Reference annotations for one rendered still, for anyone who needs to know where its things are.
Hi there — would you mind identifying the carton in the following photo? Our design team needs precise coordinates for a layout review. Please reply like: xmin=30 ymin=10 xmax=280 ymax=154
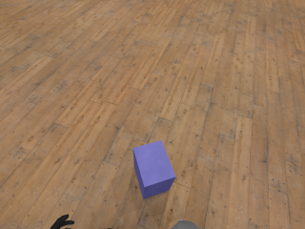
xmin=132 ymin=140 xmax=176 ymax=199

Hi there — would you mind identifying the robot left hand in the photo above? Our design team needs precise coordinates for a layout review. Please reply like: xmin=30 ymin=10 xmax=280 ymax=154
xmin=51 ymin=214 xmax=74 ymax=229

